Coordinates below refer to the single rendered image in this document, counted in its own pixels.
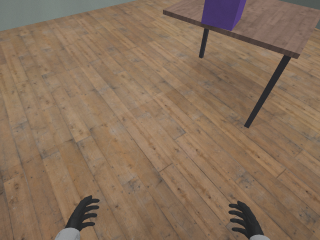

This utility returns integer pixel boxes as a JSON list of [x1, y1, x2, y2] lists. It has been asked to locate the left robot hand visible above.
[[65, 195, 100, 232]]

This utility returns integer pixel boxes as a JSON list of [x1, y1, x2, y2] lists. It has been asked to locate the robot left forearm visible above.
[[55, 227, 81, 240]]

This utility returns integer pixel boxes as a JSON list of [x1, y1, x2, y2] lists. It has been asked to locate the table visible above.
[[163, 0, 320, 128]]

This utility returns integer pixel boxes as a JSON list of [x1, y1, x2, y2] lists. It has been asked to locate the carton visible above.
[[201, 0, 247, 31]]

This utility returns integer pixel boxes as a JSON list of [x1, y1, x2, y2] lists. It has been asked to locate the right robot hand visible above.
[[228, 200, 264, 240]]

